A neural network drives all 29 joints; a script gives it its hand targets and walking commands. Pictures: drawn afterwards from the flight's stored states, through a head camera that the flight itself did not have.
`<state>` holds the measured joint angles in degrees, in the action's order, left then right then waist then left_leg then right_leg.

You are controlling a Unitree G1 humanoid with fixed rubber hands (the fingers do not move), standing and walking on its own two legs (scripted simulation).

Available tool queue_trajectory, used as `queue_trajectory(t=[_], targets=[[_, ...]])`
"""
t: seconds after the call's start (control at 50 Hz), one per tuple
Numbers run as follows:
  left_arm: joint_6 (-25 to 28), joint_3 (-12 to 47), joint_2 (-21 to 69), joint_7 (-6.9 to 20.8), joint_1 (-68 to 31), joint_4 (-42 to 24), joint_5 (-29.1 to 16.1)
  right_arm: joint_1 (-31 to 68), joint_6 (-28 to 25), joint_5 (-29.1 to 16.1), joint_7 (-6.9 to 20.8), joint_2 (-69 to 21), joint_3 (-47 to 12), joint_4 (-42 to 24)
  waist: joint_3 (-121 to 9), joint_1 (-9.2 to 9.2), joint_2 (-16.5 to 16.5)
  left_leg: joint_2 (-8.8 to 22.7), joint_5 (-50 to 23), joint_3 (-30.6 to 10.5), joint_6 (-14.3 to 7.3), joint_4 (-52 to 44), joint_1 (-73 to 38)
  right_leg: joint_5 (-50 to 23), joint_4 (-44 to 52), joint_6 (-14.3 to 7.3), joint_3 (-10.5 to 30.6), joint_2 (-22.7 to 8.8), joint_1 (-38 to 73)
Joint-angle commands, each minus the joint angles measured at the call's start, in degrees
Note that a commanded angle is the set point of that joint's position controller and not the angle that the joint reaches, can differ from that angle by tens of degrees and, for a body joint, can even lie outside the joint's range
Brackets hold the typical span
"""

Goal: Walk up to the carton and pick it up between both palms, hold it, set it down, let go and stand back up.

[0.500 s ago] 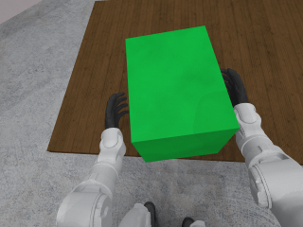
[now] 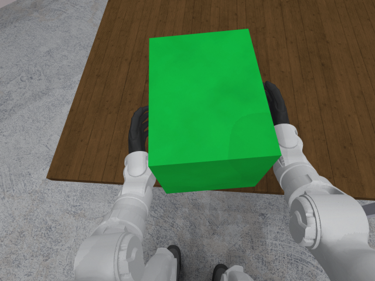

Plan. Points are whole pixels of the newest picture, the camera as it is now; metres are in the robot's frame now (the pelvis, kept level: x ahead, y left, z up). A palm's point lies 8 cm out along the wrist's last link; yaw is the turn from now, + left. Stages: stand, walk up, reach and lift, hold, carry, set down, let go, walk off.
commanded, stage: reach and lift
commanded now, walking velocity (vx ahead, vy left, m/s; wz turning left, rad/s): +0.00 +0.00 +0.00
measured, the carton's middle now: (204, 116) +0.47 +0.04 -0.01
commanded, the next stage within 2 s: none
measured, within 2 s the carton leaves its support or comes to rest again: neither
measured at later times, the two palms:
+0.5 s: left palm (139, 145) +0.39 +0.18 -0.02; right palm (277, 124) +0.47 -0.12 +0.00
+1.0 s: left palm (139, 146) +0.39 +0.18 -0.02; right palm (277, 125) +0.46 -0.12 +0.00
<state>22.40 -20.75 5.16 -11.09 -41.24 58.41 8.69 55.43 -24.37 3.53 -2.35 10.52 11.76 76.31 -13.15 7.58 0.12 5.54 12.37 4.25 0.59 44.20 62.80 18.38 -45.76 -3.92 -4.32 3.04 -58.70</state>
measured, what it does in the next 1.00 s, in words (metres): stands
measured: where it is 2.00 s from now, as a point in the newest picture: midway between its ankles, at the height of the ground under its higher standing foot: outside the picture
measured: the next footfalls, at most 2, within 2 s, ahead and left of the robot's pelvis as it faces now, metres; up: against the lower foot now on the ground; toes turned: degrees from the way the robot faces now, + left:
none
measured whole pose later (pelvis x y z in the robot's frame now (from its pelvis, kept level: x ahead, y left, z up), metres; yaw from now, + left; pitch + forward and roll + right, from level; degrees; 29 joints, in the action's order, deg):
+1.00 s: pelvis +0.03 +0.00 +0.01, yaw +0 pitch +31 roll -1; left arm 35.6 -24.2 5.3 -8.9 -34.6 62.7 11.4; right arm 51.7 -41.4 11.4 -4.6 7.1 18.3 85.9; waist -13.3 5.1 -1.3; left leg 4.9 13.4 4.4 0.6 40.1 57.3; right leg 18.9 -40.7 -3.6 -4.1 2.8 -52.7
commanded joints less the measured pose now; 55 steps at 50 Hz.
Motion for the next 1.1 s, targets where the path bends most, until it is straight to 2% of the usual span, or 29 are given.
queue_trajectory(t=[0.0, 0.08, 0.1, 0.12, 0.16, 0.24, 0.34, 0.56, 1.08], targets=[[5.1, 11.0, 28.5, 6.7, -26.6, -6.3, 9.5, 22.9, -7.7, 17.9, 7.2, -33.9, -0.3, -3.9, -47.9, -1.51, 4.5, -4.0, -20.3, 1.3, 0.4, -2.0, -30.9, -31.2, 6.3, 3.9, 2.8, -0.8, 29.5], [7.2, 10.6, 29.4, 6.7, -24.4, -3.6, 12.2, 18.8, -10.6, 22.5, 7.3, -36.9, 1.7, 0.0, -44.3, -1.42, 4.5, -4.0, -21.3, 1.7, -0.3, -3.4, -30.3, -33.4, 6.8, 3.4, 2.7, -0.7, 31.7], [7.5, 10.1, 27.7, 6.9, -22.2, -4.7, 12.9, 17.8, -9.8, 20.0, 7.1, -35.7, -0.3, 4.8, -41.7, -1.59, 5.1, -5.0, -18.0, 1.7, -0.3, -2.9, -27.9, -33.7, 6.2, 4.7, 3.4, -1.6, 32.6], [7.5, 9.8, 27.2, 7.1, -22.4, -4.3, 12.6, 17.9, -10.0, 19.6, 7.1, -36.1, -1.1, 4.8, -39.8, -0.93, 5.2, -5.1, -16.1, 1.8, -0.3, -4.1, -25.2, -34.2, 6.3, 5.2, 4.1, -2.1, 33.6], [8.0, 9.3, 26.8, 7.2, -21.5, -2.9, 12.5, 17.4, -10.7, 20.3, 7.0, -35.8, -0.8, 6.5, -37.6, -1.20, 6.0, -4.8, -14.2, 1.9, -0.3, -5.2, -23.2, -33.5, 6.6, 5.5, 4.5, -2.5, 33.8], [9.3, 9.6, 27.0, 6.9, -20.5, -1.9, 11.7, 17.1, -11.9, 20.6, 6.6, -35.7, -1.0, 6.7, -37.8, -0.80, 5.6, -4.6, -15.8, 2.3, 0.0, -4.6, -25.7, -31.4, 7.5, 4.7, 3.7, -1.8, 31.8], [10.5, 10.4, 28.0, 6.6, -18.4, -1.5, 11.6, 16.9, -13.2, 20.3, 6.3, -35.8, -2.2, 7.0, -37.9, -0.87, 4.4, -4.7, -20.2, 1.7, 0.5, -3.9, -27.8, -34.7, 7.7, 4.5, 2.5, -1.0, 30.5], [11.9, 11.5, 28.0, 7.3, -14.7, 1.6, 11.1, 13.5, -14.7, 19.7, 6.1, -35.9, -4.9, 10.6, -33.6, -1.55, 4.6, -4.8, -17.3, 1.0, 0.2, -4.9, -26.1, -33.5, 8.6, 4.4, 2.9, -1.3, 29.6], [13.0, 12.0, 25.9, 7.2, -14.8, 6.5, 8.1, 12.9, -14.8, 18.6, 6.1, -35.5, -5.7, 17.3, -30.6, -1.79, 4.3, -4.9, -11.5, 0.4, -0.8, -4.0, -22.2, -26.0, 8.6, 4.2, 2.7, -1.0, 25.1]])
